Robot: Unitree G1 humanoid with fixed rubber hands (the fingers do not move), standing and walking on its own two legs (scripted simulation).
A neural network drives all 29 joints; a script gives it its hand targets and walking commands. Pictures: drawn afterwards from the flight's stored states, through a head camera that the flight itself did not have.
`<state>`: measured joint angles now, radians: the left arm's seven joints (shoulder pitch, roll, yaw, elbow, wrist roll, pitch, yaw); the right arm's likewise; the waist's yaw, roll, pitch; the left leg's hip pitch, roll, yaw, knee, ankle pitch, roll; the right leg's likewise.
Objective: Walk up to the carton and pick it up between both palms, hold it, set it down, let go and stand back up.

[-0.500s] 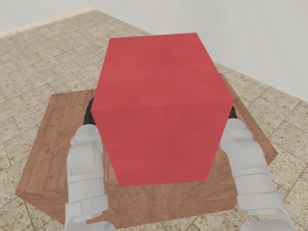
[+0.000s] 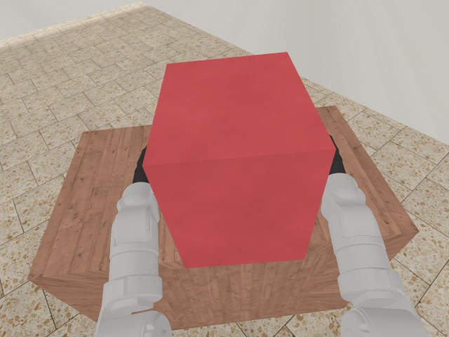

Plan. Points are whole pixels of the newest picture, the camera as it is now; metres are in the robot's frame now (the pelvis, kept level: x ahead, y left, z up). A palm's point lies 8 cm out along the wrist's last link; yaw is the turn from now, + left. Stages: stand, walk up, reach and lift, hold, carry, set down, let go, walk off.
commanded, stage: set down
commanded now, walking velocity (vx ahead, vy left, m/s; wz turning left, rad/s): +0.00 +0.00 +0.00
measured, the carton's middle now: (235, 161) +0.44 -0.02 +0.09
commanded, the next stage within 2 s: none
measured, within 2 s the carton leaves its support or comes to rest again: neither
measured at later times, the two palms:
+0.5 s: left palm (151, 184) +0.41 +0.14 +0.07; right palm (323, 167) +0.41 -0.19 +0.09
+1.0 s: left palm (152, 179) +0.44 +0.15 +0.06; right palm (313, 162) +0.44 -0.18 +0.07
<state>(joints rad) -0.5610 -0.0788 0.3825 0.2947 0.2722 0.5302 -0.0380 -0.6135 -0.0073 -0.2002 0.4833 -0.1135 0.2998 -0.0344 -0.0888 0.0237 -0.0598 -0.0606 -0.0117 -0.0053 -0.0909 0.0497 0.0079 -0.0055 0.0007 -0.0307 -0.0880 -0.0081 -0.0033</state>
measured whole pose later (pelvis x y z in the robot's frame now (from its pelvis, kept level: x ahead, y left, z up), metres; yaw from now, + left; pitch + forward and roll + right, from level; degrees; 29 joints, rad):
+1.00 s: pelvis +0.02 +0.00 +0.00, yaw +1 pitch +18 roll +0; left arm -0.77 0.01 0.41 0.88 0.24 0.14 0.03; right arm -0.78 0.03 -0.50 0.81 -0.34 0.06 0.02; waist -0.05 0.03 -0.22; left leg -0.29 -0.01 -0.03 -0.09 0.06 0.01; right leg -0.22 0.00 -0.05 -0.09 -0.01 -0.01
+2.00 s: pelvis +0.01 +0.00 -0.01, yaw +0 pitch +28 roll +0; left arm -0.91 0.05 0.40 1.16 0.20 -0.12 0.08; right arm -0.84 0.01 -0.62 0.91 -0.41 -0.09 0.03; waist -0.02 0.05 -0.29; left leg -0.50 -0.01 0.00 -0.09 0.10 0.01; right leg -0.44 0.00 -0.02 -0.09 0.04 0.00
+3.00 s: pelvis +0.01 +0.01 -0.02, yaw -1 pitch +33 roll +0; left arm -0.94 0.06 0.39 1.18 0.15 -0.24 0.05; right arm -0.89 -0.05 -0.62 1.00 -0.36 -0.16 0.04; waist -0.02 0.05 -0.32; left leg -0.59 -0.01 0.01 -0.09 0.11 0.02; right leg -0.54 0.00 -0.01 -0.09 0.05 0.01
